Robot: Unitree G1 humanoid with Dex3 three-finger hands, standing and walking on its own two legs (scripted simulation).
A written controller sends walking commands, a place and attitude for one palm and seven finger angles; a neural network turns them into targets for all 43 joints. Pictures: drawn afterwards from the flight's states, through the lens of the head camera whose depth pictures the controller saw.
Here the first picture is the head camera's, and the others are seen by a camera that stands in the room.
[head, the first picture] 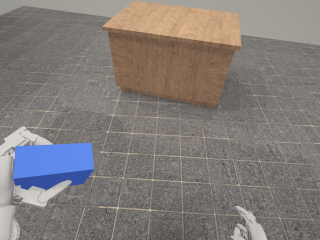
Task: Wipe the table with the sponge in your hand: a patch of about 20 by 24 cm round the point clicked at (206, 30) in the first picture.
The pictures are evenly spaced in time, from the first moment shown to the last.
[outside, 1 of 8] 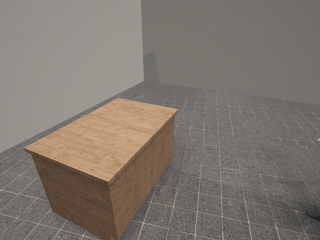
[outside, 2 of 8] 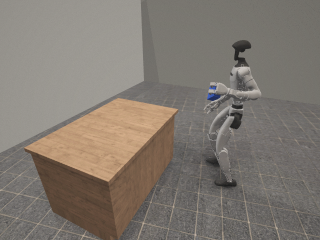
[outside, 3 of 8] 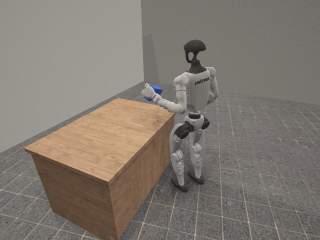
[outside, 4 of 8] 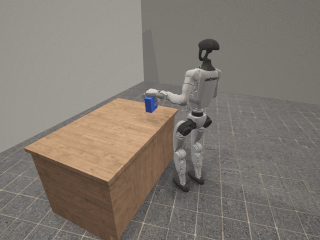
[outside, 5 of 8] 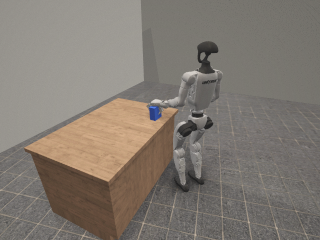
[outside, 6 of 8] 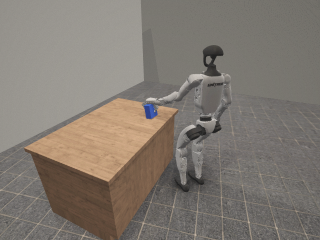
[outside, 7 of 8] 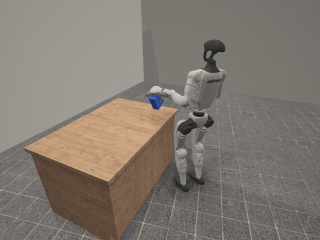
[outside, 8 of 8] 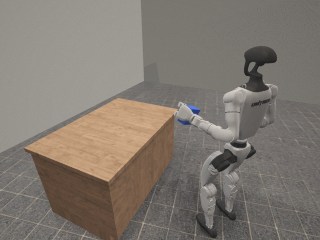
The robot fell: no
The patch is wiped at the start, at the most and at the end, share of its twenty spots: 0.00 0.90 0.90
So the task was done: yes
